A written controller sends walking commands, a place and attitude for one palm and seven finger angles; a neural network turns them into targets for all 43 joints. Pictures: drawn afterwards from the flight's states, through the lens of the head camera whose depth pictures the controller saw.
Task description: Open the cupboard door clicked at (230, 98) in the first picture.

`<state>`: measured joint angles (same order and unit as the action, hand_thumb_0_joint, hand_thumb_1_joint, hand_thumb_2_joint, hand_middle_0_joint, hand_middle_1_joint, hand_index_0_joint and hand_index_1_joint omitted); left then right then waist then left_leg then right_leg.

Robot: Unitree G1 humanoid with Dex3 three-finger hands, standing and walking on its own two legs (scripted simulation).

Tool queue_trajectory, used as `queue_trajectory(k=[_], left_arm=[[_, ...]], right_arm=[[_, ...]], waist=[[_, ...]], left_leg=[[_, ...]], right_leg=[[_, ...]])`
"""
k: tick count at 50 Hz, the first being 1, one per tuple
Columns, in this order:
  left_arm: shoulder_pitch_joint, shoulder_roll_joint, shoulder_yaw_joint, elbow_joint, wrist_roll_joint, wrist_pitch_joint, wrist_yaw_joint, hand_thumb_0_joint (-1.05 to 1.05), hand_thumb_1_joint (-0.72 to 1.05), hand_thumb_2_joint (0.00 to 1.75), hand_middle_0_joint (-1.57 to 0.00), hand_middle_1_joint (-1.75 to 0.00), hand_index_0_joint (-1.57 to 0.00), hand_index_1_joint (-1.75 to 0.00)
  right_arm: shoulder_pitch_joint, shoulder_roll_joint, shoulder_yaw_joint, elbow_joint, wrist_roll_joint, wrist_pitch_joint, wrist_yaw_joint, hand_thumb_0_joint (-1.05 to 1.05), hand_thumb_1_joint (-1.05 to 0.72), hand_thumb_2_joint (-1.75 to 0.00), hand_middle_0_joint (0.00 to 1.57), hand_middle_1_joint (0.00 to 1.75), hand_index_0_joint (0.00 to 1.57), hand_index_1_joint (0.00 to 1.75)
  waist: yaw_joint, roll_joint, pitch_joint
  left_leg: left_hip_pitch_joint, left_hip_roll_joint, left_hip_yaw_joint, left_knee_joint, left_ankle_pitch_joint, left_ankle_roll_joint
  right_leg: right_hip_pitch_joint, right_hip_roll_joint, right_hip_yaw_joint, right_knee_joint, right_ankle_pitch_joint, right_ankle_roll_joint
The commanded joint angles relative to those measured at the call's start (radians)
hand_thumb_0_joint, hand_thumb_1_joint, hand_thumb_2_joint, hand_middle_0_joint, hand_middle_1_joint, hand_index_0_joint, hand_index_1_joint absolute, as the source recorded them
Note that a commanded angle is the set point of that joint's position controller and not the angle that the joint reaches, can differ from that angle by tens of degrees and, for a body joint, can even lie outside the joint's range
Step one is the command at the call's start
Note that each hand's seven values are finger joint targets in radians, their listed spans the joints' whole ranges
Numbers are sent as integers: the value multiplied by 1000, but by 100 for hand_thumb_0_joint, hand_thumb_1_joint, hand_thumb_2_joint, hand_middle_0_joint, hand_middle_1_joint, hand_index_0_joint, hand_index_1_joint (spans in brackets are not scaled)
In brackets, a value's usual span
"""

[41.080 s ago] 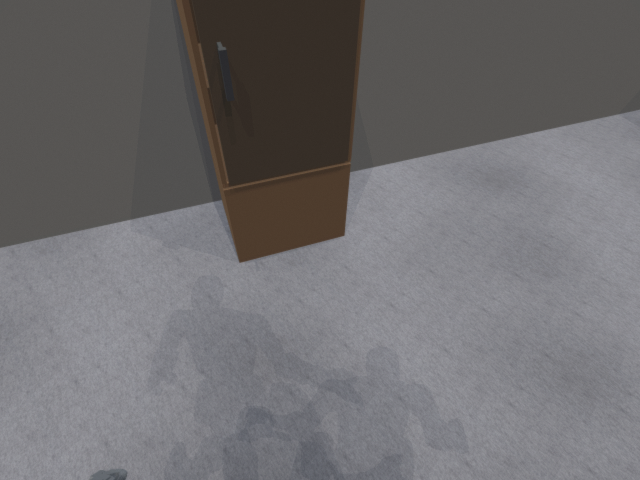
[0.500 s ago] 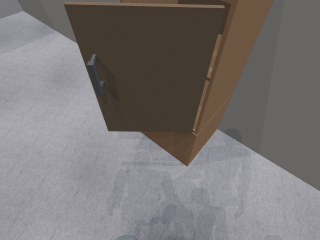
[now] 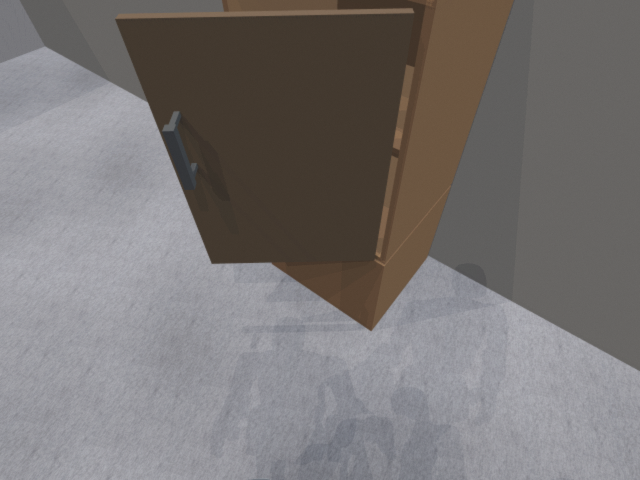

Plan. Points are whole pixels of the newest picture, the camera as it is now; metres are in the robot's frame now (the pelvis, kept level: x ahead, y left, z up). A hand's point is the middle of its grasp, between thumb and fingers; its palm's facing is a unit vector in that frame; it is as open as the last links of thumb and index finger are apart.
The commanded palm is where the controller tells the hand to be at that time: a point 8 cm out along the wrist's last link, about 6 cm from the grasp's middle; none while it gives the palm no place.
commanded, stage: come to a stop and stand still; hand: left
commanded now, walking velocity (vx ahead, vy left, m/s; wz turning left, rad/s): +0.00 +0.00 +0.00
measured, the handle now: (183, 151) +0.62 +0.28 +0.04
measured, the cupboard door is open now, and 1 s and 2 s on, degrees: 39 39 39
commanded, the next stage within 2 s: look again from close up in 1.14 s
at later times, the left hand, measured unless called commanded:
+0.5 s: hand out of the picture +0.00 +0.13 -0.17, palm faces +0.05 -0.99 -0.15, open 7.3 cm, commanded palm none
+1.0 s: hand out of the picture +0.03 +0.15 -0.17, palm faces +0.06 -0.98 -0.17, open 7.4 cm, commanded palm none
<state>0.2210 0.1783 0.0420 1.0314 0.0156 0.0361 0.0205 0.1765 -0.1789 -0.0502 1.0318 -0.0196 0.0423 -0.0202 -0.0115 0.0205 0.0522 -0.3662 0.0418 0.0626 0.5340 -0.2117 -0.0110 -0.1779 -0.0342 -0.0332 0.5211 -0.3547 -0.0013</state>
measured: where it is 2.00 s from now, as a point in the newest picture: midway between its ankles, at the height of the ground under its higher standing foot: outside the picture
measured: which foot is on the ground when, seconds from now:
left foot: down 0.00-1.00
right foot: down 0.00-1.00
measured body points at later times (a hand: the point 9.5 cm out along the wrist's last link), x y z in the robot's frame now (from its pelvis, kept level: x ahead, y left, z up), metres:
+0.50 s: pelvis +0.01 -0.02 +0.01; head +0.03 -0.02 +0.46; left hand +0.00 +0.19 -0.16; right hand -0.03 -0.23 -0.16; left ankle +0.05 +0.13 -0.73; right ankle -0.04 -0.12 -0.73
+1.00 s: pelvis +0.05 -0.02 +0.01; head +0.06 -0.01 +0.46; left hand +0.03 +0.20 -0.16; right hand +0.06 -0.24 -0.15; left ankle +0.05 +0.13 -0.73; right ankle -0.04 -0.12 -0.73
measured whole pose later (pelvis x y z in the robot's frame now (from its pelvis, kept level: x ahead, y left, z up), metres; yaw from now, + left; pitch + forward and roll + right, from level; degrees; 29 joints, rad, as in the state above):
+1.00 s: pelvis +0.05 -0.02 +0.01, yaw +0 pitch -1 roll +1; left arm 0.29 0.14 0.01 1.13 0.00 0.00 0.04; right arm 0.22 -0.15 -0.01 1.15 -0.02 0.00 -0.05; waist 0.00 -0.03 0.04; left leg -0.19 0.03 0.03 0.43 -0.23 -0.03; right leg -0.03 -0.02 -0.04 0.40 -0.35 -0.01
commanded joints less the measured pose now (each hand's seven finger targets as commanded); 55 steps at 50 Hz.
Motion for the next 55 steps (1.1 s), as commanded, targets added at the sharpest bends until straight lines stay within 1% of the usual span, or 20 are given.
queue_trajectory(k=[1, 3, 5, 6, 7, 8, 11, 13, 15, 21, 22, 26, 27, 33, 36, 37, 38, 41, 47, 55], left_arm=[[-8, 122, 1, -27, 2, -44, 10, 0, 90, 90, -20, -30, -20, -30], [-14, 106, -5, -15, -6, -47, 11, 0, 90, 90, -20, -30, -20, -30], [14, 85, -9, -1, -12, -46, 11, 0, 90, 90, -20, -30, -20, -30], [30, 73, -10, 8, -10, -43, 11, 0, 90, 90, -20, -30, -20, -30], [46, 73, -9, 23, -12, -36, 11, 0, 90, 90, -20, -30, -20, -30], [49, 82, -7, 31, -13, -32, 10, 0, 90, 90, -20, -30, -20, -30], [72, 76, -9, 52, -14, -36, 9, 0, 90, 90, -20, -30, -20, -30], [76, 72, -10, 56, -16, -39, 9, 0, 90, 90, -20, -30, -20, -30], [84, 65, -11, 62, -17, -41, 10, 0, 90, 90, -20, -30, -20, -30], [121, 41, -12, 79, -16, -46, 14, 0, 90, 90, -20, -30, -20, -30], [123, 38, -12, 81, -16, -45, 14, 0, 90, 90, -20, -30, -20, -30], [141, 29, -13, 84, -14, -49, 17, 0, 90, 90, -20, -30, -20, -30], [145, 26, -14, 85, -14, -48, 18, 0, 90, 90, -20, -30, -20, -30], [153, 23, -15, 88, -10, -48, 19, 0, 90, 90, -20, -30, -20, -30], [154, 24, -16, 89, -9, -50, 20, 0, 90, 90, -20, -30, -20, -30], [152, 23, -16, 90, -9, -49, 20, 0, 90, 90, -20, -30, -20, -30], [156, 28, -16, 89, -9, -49, 20, 0, 90, 90, -20, -30, -20, -30], [155, 35, -16, 88, -8, -51, 20, 0, 90, 90, -20, -30, -20, -30], [153, 48, -18, 85, -9, -52, 21, 0, 90, 90, -20, -30, -20, -30], [144, 63, -17, 79, -10, -51, 21, 0, 90, 90, -20, -30, -20, -30]], right_arm=[[26, -59, -5, -29, -3, -9, 8, 0, -90, -90, 20, 30, 20, 30], [95, -53, 0, 23, 1, -16, 2, 0, -90, -90, 20, 30, 20, 30], [129, -63, 8, 56, 1, -27, -4, 0, -90, -90, 20, 30, 20, 30], [133, -65, 10, 67, 1, -29, -8, 0, -90, -90, 20, 30, 20, 30], [120, -61, 10, 77, 0, -27, -8, 0, -90, -90, 20, 30, 20, 30], [121, -56, 14, 82, 0, -27, -9, 0, -90, -90, 20, 30, 20, 30], [144, -45, 18, 94, -1, -27, -12, 0, -90, -90, 20, 30, 20, 30], [162, -43, 19, 104, -2, -28, -12, 0, -90, -90, 20, 30, 20, 30], [172, -39, 21, 111, -1, -32, -14, 0, -90, -90, 20, 30, 20, 30], [183, -29, 23, 120, 2, -39, -20, 0, -90, -90, 20, 30, 20, 30], [183, -27, 23, 120, 2, -40, -21, 0, -90, -90, 20, 30, 20, 30], [178, -25, 22, 120, 5, -44, -24, 0, -90, -90, 20, 30, 20, 30], [171, -27, 22, 118, 4, -45, -25, 0, -90, -90, 20, 30, 20, 30], [149, -29, 21, 115, 5, -48, -28, 0, -90, -90, 20, 30, 20, 30], [143, -35, 23, 111, 6, -49, -28, 0, -90, -90, 20, 30, 20, 30], [139, -39, 22, 109, 4, -50, -29, 0, -90, -90, 20, 30, 20, 30], [134, -42, 23, 107, 4, -50, -29, 0, -90, -90, 20, 30, 20, 30], [126, -46, 24, 101, 6, -51, -29, 0, -90, -90, 20, 30, 20, 30], [112, -61, 23, 96, 5, -52, -29, 0, -90, -90, 20, 30, 20, 30], [108, -71, 24, 97, 5, -52, -28, 0, -90, -90, 20, 30, 20, 30]], waist=[[-15, -271, 21], [-30, -184, 11], [-21, -86, 29], [-11, -68, 59], [-2, 8, 69], [-1, 27, 84], [4, -38, 71], [1, -46, 55], [1, -27, 47], [9, -53, 42], [7, -31, 39], [9, -48, 23], [9, -24, 20], [9, -26, 28], [10, -50, 23], [10, -34, 29], [12, -12, 23], [12, -42, 12], [11, -38, -5], [12, -40, -2]], left_leg=[[95, -2, -43, 69, -91, -5], [171, 7, -49, -13, 35, -4], [211, 44, -85, -93, 128, 4], [189, 63, -95, -112, 111, 7], [162, 55, -99, -128, 62, 7], [140, 48, -99, -138, 40, 4], [154, 41, -80, -133, 41, 1], [167, 38, -74, -126, 60, -1], [174, 41, -76, -131, 80, 0], [181, 53, -77, -129, 136, 4], [179, 51, -78, -129, 152, 5], [197, 58, -75, -123, 178, 8], [204, 56, -76, -120, 194, 9], [216, 59, -77, -120, 225, 13], [226, 62, -74, -123, 237, 16], [227, 58, -79, -123, 251, 16], [231, 58, -76, -122, 260, 16], [238, 60, -73, -119, 272, 16], [257, 58, -68, -110, 314, 14], [256, 57, -66, -118, 320, 13]], right_leg=[[-146, -193, 173, -259, 180, -122], [-142, -157, 111, -195, 221, -90], [-154, -100, 85, -177, 98, -49], [-141, -79, 82, -200, 44, -40], [-131, -84, 84, -211, -6, -39], [-117, -78, 90, -212, -16, -39], [-94, -82, 96, -238, -17, -44], [-86, -89, 99, -242, -8, -48], [-75, -87, 91, -236, 19, -48], [-37, -77, 68, -220, 123, -43], [-29, -80, 64, -211, 150, -42], [-6, -76, 56, -198, 226, -37], [-6, -78, 58, -189, 250, -37], [1, -80, 49, -182, 296, -30], [13, -78, 41, -185, 315, -26], [12, -79, 46, -181, 325, -26], [16, -82, 45, -180, 331, -25], [35, -81, 40, -184, 370, -24], [54, -88, 39, -177, 446, -21], [70, -88, 37, -181, 449, -19]])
